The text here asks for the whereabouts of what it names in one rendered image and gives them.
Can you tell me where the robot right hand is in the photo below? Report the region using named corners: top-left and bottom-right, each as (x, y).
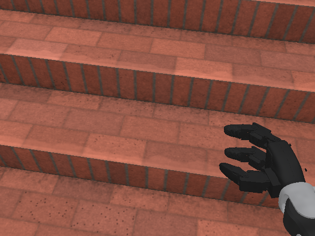
top-left (219, 122), bottom-right (307, 199)

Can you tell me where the right robot forearm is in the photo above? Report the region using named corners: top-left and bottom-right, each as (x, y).
top-left (278, 182), bottom-right (315, 236)

